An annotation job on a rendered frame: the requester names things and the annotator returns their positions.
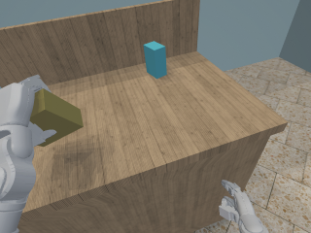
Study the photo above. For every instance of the table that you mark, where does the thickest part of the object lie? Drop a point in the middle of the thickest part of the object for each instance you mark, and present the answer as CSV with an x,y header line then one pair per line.
x,y
152,154

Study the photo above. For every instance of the right robot forearm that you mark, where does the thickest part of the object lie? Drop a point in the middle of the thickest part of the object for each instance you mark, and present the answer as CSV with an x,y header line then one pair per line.
x,y
249,223

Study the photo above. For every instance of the left robot hand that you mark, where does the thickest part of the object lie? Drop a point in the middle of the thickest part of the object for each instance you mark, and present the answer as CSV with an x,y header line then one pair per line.
x,y
16,106

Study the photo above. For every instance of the left robot forearm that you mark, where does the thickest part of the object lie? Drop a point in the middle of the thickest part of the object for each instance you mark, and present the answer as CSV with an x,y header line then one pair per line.
x,y
17,174

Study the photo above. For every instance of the right robot hand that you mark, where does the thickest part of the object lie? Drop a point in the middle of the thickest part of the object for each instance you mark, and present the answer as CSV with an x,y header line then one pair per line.
x,y
233,209

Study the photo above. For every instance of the sponge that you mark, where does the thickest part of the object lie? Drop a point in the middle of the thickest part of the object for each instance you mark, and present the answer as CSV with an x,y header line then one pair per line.
x,y
50,112

